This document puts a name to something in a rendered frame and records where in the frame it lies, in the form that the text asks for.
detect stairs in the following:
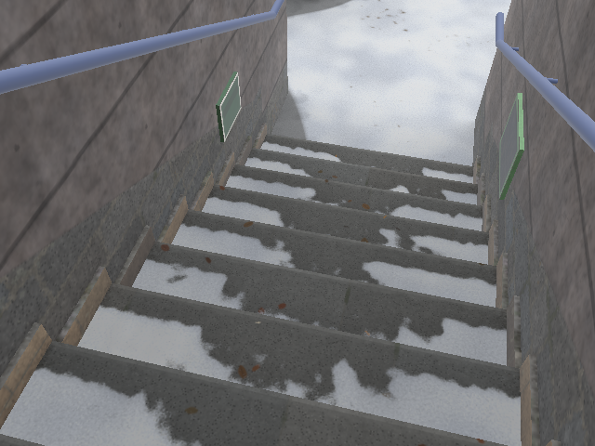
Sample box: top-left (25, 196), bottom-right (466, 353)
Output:
top-left (0, 134), bottom-right (522, 446)

